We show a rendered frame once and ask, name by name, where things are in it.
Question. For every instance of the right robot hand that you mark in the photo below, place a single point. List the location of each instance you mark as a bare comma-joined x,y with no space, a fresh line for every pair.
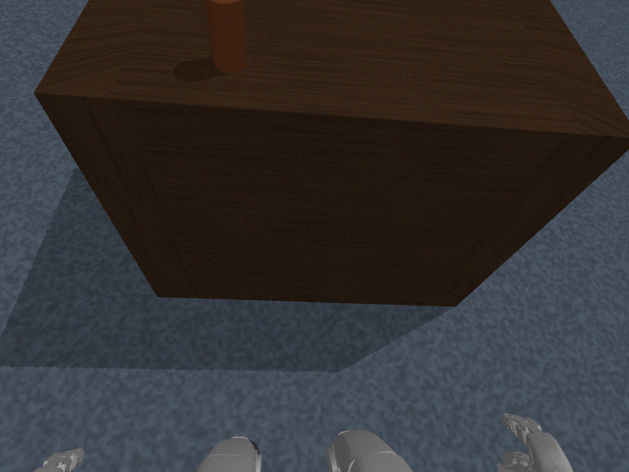
545,454

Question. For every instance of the can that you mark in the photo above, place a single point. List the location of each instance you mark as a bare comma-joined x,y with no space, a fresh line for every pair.
226,25

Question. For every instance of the left robot hand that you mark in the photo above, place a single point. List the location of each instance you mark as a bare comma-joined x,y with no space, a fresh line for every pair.
63,462

